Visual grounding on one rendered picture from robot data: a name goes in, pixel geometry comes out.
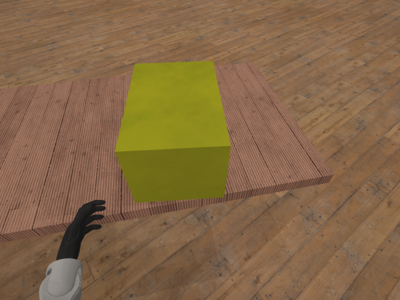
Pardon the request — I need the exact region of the left robot hand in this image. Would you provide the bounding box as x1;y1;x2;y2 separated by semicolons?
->
56;200;106;260

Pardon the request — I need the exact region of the table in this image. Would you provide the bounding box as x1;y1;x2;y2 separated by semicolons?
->
0;62;334;243

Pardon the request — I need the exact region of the carton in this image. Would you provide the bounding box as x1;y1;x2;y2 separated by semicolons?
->
115;61;231;203

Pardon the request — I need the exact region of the left robot forearm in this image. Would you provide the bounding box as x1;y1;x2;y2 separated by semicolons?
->
39;258;83;300

